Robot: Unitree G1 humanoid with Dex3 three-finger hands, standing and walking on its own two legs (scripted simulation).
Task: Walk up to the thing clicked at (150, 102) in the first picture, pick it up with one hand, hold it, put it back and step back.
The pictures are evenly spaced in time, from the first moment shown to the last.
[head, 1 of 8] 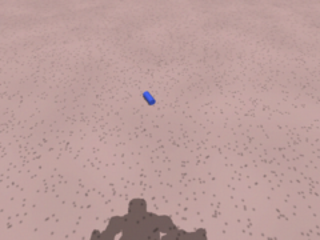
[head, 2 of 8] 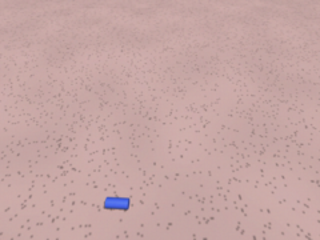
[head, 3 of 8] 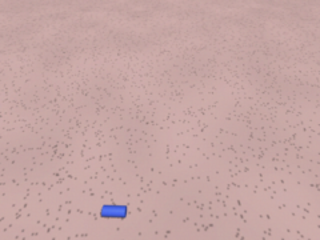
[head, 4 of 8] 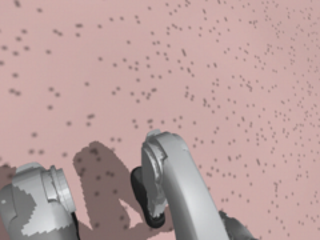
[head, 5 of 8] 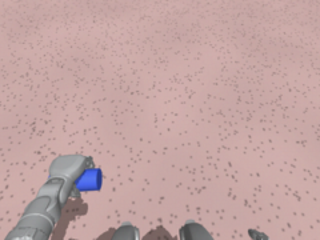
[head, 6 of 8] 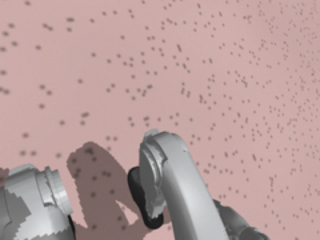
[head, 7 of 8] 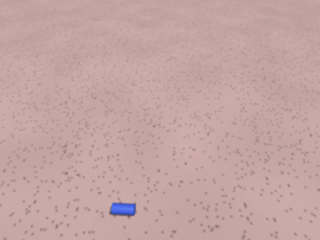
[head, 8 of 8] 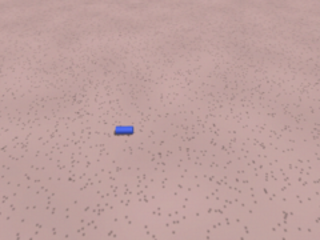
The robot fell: no
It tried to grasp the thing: yes
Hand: left
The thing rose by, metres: 0.67
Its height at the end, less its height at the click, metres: +0.00
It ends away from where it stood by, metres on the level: 0.01
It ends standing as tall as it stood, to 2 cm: yes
